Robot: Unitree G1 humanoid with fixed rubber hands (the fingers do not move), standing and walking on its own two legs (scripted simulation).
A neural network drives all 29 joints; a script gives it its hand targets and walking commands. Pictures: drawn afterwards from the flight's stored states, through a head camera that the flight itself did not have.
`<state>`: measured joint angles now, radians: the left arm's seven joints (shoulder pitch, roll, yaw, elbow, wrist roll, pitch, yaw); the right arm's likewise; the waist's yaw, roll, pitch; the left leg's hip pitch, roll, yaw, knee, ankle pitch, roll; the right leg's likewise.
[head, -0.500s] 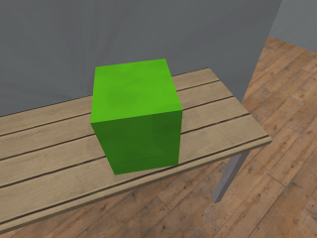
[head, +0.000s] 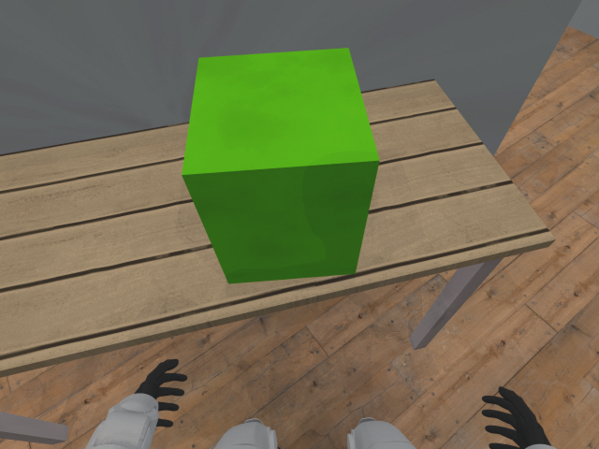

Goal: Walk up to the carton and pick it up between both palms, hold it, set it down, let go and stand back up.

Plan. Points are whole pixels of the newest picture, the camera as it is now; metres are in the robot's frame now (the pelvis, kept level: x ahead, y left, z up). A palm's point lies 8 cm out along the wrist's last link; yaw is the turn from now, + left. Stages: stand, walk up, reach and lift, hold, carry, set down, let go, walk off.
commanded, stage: reach and lift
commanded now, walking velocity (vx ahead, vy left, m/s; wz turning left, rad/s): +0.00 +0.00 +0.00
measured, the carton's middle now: (283, 175) +0.47 +0.04 +0.07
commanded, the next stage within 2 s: none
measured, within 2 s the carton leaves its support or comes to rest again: neither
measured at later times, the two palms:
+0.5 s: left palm (141, 389) +0.21 +0.23 -0.04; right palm (505, 419) +0.16 -0.23 -0.05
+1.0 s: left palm (144, 394) +0.20 +0.22 -0.03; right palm (490, 379) +0.20 -0.21 -0.01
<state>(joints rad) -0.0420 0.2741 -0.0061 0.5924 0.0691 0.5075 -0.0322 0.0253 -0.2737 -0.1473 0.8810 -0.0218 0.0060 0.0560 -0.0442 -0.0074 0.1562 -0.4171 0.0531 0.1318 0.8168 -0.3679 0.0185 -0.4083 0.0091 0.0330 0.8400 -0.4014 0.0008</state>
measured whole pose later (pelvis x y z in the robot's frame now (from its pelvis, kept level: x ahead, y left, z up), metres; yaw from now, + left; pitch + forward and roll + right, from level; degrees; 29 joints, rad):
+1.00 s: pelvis +0.05 -0.01 +0.04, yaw +1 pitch -4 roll +0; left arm 0.26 0.20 -0.01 0.49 -0.01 -0.01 0.03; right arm 0.30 -0.11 -0.01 0.57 0.06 -0.23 0.00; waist 0.00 -0.05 0.03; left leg -0.07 0.03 0.11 0.34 -0.20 0.00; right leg -0.04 0.01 0.00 0.34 -0.23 -0.01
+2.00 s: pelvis +0.06 -0.01 +0.04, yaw +2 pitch -4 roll +0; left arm 0.05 0.14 0.02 0.24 -0.08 0.05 0.04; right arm 0.04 -0.11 0.07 0.35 0.20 -0.12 -0.12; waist 0.04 -0.06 0.01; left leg -0.05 0.03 0.09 0.33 -0.20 -0.01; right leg -0.02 0.02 -0.01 0.33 -0.24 -0.02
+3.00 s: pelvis +0.04 -0.02 +0.05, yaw +3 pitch +1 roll +0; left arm -0.70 0.26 0.17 0.40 -0.12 0.56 0.05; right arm -0.74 -0.23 0.08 0.57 0.38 0.31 -0.23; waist 0.01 -0.03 0.00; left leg -0.20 0.05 0.08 0.35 -0.17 -0.01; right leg -0.15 0.03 -0.02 0.32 -0.19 -0.02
